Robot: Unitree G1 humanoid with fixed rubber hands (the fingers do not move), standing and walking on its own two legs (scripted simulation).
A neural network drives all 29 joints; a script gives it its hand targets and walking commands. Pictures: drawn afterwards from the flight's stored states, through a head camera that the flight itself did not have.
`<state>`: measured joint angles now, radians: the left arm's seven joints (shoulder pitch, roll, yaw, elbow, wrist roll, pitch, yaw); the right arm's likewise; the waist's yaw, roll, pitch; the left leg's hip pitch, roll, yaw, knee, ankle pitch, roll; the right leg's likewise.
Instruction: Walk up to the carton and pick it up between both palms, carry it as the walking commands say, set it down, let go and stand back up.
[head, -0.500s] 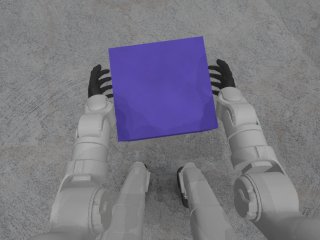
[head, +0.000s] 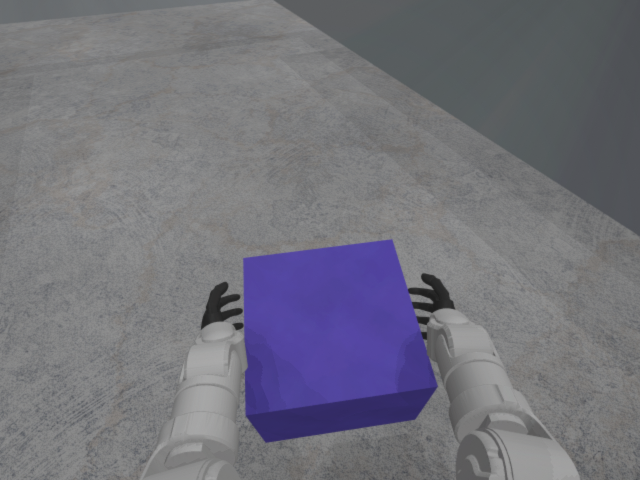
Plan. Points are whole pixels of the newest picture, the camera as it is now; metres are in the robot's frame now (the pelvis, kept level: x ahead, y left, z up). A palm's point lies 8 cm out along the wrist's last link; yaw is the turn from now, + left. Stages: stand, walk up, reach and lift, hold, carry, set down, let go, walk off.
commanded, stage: reach and lift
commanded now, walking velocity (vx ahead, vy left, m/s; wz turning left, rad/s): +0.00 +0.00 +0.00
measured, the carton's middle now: (329, 339) +0.36 +0.02 -0.05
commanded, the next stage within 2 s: hold in 1.88 s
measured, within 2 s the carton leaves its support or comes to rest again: neither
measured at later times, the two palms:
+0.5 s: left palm (218, 322) +0.31 +0.16 +0.06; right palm (457, 314) +0.33 -0.15 +0.06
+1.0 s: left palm (220, 323) +0.31 +0.16 +0.06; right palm (462, 325) +0.31 -0.15 +0.06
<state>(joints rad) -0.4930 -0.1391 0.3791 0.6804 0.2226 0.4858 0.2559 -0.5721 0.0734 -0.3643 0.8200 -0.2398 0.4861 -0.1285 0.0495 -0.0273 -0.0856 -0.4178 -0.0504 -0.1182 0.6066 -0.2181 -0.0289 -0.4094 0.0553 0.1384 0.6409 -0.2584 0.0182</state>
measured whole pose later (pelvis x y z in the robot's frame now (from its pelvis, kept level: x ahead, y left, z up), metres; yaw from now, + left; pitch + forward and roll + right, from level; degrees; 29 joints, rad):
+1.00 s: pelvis +0.03 +0.01 +0.02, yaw +0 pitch -5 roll +0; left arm -0.32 -0.16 0.28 0.49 0.21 0.69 0.25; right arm -0.37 0.11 -0.27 0.57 -0.24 0.71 -0.12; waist -0.02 -0.02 -0.13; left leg -0.17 -0.05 -0.12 0.44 -0.19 0.00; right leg -0.14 0.03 0.13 0.44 -0.22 0.02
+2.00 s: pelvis +0.03 +0.00 +0.02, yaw +1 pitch -6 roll +0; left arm -0.27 -0.15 0.26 0.46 0.22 0.71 0.22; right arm -0.31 0.14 -0.28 0.51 -0.23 0.73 -0.14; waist 0.00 -0.03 -0.14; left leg -0.13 -0.04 -0.14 0.45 -0.20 -0.02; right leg -0.11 0.04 0.10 0.46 -0.23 0.00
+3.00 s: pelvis +0.03 +0.00 +0.02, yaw +2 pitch -6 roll +0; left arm -0.24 -0.15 0.23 0.41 0.21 0.72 0.21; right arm -0.28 0.16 -0.25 0.45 -0.23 0.75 -0.15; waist 0.00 -0.02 -0.13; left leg -0.15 -0.04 -0.14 0.46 -0.21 -0.02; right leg -0.11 0.03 0.09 0.45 -0.24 0.01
